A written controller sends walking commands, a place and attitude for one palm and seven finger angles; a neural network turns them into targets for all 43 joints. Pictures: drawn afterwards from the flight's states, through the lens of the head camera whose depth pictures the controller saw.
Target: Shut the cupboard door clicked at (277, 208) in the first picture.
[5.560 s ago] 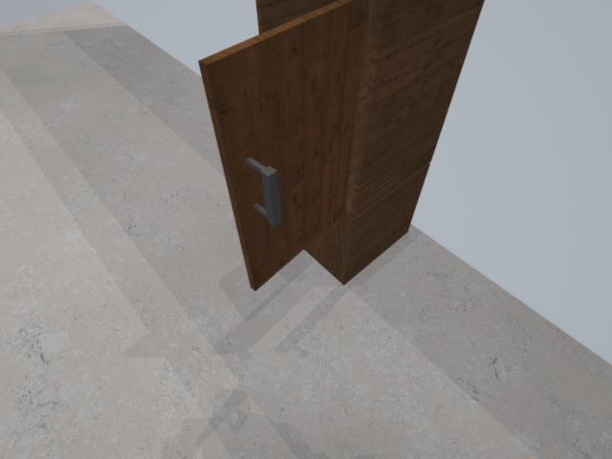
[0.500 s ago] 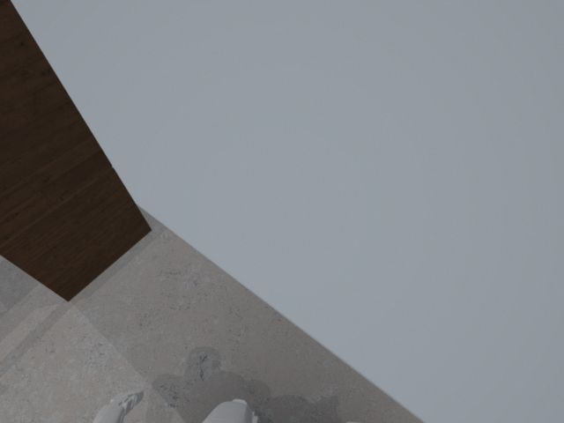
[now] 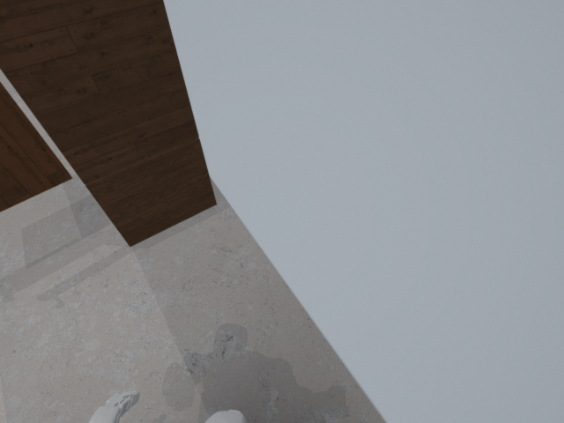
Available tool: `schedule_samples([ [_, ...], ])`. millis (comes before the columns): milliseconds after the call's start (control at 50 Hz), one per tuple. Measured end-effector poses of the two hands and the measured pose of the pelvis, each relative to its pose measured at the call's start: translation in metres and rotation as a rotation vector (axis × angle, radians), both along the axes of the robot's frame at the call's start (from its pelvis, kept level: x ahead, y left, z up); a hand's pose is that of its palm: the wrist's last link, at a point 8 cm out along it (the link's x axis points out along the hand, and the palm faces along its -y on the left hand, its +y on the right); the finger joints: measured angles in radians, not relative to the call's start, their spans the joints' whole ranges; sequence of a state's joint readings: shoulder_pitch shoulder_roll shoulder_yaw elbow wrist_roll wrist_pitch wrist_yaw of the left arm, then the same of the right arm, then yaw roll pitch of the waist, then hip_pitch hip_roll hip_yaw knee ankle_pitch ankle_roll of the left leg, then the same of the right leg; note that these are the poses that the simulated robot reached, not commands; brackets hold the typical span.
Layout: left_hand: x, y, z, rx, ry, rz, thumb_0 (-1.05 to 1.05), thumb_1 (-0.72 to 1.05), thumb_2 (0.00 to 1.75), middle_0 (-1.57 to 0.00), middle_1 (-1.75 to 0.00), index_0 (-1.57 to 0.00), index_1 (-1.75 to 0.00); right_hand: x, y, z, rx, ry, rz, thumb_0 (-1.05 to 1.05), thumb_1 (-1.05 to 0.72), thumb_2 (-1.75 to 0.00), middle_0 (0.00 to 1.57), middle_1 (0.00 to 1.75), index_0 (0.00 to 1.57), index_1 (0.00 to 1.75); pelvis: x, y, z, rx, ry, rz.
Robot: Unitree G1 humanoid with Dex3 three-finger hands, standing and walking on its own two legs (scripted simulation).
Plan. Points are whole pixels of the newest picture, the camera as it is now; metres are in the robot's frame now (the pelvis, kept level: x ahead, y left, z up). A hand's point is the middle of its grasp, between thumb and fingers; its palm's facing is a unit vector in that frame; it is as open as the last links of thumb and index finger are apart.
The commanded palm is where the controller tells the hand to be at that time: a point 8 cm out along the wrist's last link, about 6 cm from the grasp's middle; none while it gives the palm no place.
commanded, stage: turn to face it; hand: left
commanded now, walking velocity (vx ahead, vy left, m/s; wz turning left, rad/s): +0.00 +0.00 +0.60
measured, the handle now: out of the picture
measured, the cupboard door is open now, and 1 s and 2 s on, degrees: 95 95 95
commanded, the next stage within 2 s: take the last steps up to it in 1.10 s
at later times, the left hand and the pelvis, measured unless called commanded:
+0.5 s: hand out of the picture +0.03 +0.24 -0.15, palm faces +0.34 -0.91 -0.24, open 7.4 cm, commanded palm none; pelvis +0.01 +0.00 +0.02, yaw +19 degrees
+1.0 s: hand out of the picture -0.05 +0.18 -0.18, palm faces +0.57 -0.79 -0.22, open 7.4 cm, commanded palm none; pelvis +0.03 -0.01 +0.00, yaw +34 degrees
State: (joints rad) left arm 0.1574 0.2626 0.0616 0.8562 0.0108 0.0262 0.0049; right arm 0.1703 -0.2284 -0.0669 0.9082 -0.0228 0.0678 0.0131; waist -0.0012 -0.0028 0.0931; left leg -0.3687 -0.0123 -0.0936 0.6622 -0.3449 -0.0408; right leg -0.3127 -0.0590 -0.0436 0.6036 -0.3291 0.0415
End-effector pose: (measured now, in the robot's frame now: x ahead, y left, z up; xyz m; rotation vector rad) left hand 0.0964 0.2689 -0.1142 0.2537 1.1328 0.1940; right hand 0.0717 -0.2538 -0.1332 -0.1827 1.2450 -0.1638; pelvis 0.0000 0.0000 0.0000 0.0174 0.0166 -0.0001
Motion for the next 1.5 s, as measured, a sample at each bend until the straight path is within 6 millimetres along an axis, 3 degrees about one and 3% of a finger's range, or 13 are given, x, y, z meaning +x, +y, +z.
schedule_samples([
  [140, -0.039, -0.014, 0.006, -0.021, 0.047, 0.093, 0.01, 0.90, 0.90, -0.20, -0.30, -0.20, -0.30, 0.034, -0.006, 0.014, 0.001, -0.003, 0.073, 0.00, -0.91, -0.90, 0.20, 0.30, 0.20, 0.30, 0.003, -0.006, 0.013, 0.005, -0.016, 0.101],
  [240, -0.071, -0.015, -0.007, -0.080, 0.088, 0.169, 0.01, 0.90, 0.90, -0.21, -0.30, -0.20, -0.30, 0.070, 0.013, 0.025, -0.014, -0.041, 0.171, 0.00, -0.91, -0.90, 0.19, 0.30, 0.19, 0.30, 0.006, 0.001, 0.013, 0.010, -0.007, 0.162],
  [340, -0.099, 0.000, -0.030, -0.109, 0.140, 0.265, 0.01, 0.90, 0.90, -0.21, -0.30, -0.20, -0.30, 0.097, 0.037, 0.025, -0.047, -0.097, 0.279, 0.00, -0.91, -0.90, 0.20, 0.30, 0.19, 0.30, 0.006, 0.013, 0.001, -0.014, 0.000, 0.234],
  [500, -0.093, 0.012, -0.008, -0.076, 0.074, 0.358, 0.01, 0.91, 0.90, -0.20, -0.30, -0.20, -0.30, 0.094, 0.045, 0.029, -0.049, -0.021, 0.366, 0.00, -0.91, -0.90, 0.20, 0.30, 0.20, 0.30, 0.010, 0.004, 0.015, -0.038, -0.001, 0.334],
  [660, -0.077, -0.003, 0.007, 0.007, -0.033, 0.402, 0.01, 0.90, 0.90, -0.20, -0.30, -0.20, -0.30, 0.106, 0.021, 0.003, -0.005, 0.040, 0.400, 0.00, -0.91, -0.90, 0.20, 0.30, 0.20, 0.30, 0.024, -0.024, 0.005, -0.013, 0.007, 0.430],
  [800, -0.108, -0.036, 0.008, -0.029, 0.019, 0.483, 0.01, 0.90, 0.90, -0.20, -0.30, -0.20, -0.30, 0.141, 0.026, 0.010, -0.005, 0.031, 0.468, 0.00, -0.91, -0.90, 0.20, 0.30, 0.19, 0.30, 0.030, -0.028, 0.013, 0.008, -0.018, 0.518],
  [940, -0.159, -0.051, -0.021, -0.123, 0.095, 0.602, 0.01, 0.90, 0.90, -0.21, -0.30, -0.20, -0.30, 0.181, 0.071, 0.017, -0.019, -0.070, 0.605, 0.00, -0.91, -0.90, 0.19, 0.30, 0.19, 0.30, 0.030, -0.013, 0.002, -0.007, -0.011, 0.584],
  [1020, -0.181, -0.052, -0.028, -0.132, 0.158, 0.663, 0.01, 0.90, 0.90, -0.21, -0.30, -0.20, -0.30, 0.187, 0.090, 0.020, -0.027, -0.097, 0.666, 0.00, -0.91, -0.90, 0.20, 0.30, 0.19, 0.30, 0.029, -0.014, 0.001, 0.000, -0.019, 0.607],
  [1140, -0.182, -0.055, -0.011, -0.106, 0.129, 0.715, 0.01, 0.91, 0.90, -0.20, -0.30, -0.20, -0.30, 0.185, 0.095, 0.018, -0.004, -0.053, 0.713, 0.00, -0.91, -0.90, 0.20, 0.30, 0.20, 0.30, 0.034, -0.023, 0.011, -0.019, -0.030, 0.653],
  [1240, -0.178, -0.068, -0.008, -0.062, 0.094, 0.733, 0.01, 0.91, 0.90, -0.20, -0.30, -0.20, -0.30, 0.191, 0.089, 0.002, 0.037, -0.019, 0.714, 0.00, -0.91, -0.90, 0.20, 0.30, 0.20, 0.30, 0.045, -0.035, 0.004, 0.001, -0.025, 0.684],
  [1360, -0.183, -0.092, 0.001, -0.108, 0.086, 0.792, 0.01, 0.90, 0.90, -0.20, -0.30, -0.20, -0.30, 0.198, 0.090, 0.013, 0.023, 0.029, 0.744, 0.00, -0.91, -0.90, 0.20, 0.30, 0.20, 0.30, 0.053, -0.028, 0.017, 0.009, -0.019, 0.735],
  [1440, -0.197, -0.103, 0.000, -0.158, 0.108, 0.842, 0.01, 0.90, 0.90, -0.21, -0.30, -0.20, -0.30, 0.207, 0.108, 0.023, 0.010, 0.035, 0.788, 0.00, -0.91, -0.90, 0.20, 0.30, 0.19, 0.30, 0.056, -0.014, 0.023, 0.015, -0.004, 0.766],
  [1500, -0.215, -0.107, -0.007, -0.199, 0.145, 0.890, 0.01, 0.90, 0.90, -0.21, -0.30, -0.20, -0.30, 0.216, 0.134, 0.028, 0.004, 0.014, 0.834, 0.00, -0.91, -0.90, 0.19, 0.30, 0.19, 0.30, 0.056, 0.002, 0.022, 0.015, 0.001, 0.788],
])
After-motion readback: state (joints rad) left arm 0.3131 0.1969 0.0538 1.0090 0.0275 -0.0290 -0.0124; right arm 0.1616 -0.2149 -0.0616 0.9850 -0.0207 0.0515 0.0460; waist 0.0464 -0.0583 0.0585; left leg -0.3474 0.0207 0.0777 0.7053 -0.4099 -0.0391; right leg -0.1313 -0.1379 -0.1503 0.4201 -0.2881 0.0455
